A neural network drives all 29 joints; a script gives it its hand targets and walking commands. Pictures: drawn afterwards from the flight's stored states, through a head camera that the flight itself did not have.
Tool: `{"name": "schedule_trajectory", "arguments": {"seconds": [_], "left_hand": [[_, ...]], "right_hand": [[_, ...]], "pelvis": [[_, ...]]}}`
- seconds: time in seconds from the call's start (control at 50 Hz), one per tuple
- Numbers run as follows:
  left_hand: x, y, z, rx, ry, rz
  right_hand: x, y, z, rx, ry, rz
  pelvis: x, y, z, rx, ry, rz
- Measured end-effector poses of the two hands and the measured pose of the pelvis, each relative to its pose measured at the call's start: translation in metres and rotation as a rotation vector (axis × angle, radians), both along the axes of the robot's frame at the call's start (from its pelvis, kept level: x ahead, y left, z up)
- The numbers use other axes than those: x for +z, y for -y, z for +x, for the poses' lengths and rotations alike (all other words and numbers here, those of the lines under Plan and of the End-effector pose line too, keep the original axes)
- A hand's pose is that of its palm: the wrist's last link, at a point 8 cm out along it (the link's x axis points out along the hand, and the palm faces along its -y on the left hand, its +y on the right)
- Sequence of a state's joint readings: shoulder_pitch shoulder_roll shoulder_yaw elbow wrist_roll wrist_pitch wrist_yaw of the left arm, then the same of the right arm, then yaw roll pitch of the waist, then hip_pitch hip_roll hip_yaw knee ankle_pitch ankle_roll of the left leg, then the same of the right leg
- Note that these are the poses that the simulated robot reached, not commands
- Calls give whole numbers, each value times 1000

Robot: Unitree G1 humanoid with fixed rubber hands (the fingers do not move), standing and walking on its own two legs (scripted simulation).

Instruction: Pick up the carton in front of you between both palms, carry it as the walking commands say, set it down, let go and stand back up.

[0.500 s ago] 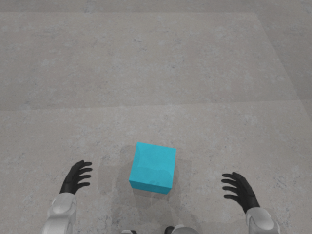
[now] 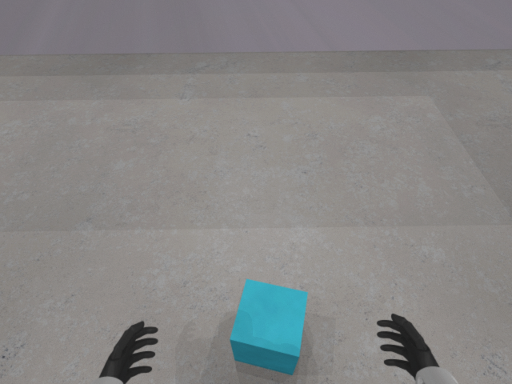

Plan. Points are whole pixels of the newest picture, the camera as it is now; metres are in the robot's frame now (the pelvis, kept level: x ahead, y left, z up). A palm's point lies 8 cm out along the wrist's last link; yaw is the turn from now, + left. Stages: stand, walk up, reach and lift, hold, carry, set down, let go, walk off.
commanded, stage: let go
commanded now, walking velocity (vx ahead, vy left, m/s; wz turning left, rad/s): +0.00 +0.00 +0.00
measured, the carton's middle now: (269, 327) +0.41 -0.02 -0.65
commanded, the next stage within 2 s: stand in 0.16 s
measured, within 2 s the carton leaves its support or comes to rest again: neither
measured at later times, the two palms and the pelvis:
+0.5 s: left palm out of the picture +0.12 +0.29 -0.08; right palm out of the picture +0.14 -0.29 -0.09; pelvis +0.01 +0.00 +0.00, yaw +0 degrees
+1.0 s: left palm out of the picture +0.12 +0.29 -0.09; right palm out of the picture +0.13 -0.30 -0.10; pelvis +0.01 -0.01 +0.00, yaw +0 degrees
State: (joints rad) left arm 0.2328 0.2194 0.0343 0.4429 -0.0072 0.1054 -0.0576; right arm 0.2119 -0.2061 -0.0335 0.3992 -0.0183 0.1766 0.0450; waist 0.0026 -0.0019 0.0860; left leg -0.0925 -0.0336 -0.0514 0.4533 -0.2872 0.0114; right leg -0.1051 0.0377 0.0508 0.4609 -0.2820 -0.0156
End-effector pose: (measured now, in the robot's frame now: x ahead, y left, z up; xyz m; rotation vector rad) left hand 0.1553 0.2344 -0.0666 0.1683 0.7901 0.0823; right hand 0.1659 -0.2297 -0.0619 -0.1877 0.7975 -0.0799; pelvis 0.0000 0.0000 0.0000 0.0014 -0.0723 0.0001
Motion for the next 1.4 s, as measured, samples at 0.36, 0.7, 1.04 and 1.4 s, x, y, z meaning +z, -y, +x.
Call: {"name": "schedule_trajectory", "arguments": {"seconds": [0.36, 0.7, 1.04, 1.4], "left_hand": [[-12, -47, -30, 32, -100, 196], [-18, -53, -24, 61, -165, 210], [-21, -59, -42, 80, -223, 214], [-23, -65, -67, 90, -281, 219]], "right_hand": [[-24, 48, -29, -34, -74, -147], [-35, 59, -21, -29, -152, -168], [-36, 70, -40, -40, -213, -187], [-37, 79, -69, -55, -274, -198]], "pelvis": [[-6, 3, -4, -1, -60, -4], [-2, 4, 14, 7, -64, 0], [3, 6, 8, 9, -44, 1], [6, 7, -5, 9, -32, 1]]}}
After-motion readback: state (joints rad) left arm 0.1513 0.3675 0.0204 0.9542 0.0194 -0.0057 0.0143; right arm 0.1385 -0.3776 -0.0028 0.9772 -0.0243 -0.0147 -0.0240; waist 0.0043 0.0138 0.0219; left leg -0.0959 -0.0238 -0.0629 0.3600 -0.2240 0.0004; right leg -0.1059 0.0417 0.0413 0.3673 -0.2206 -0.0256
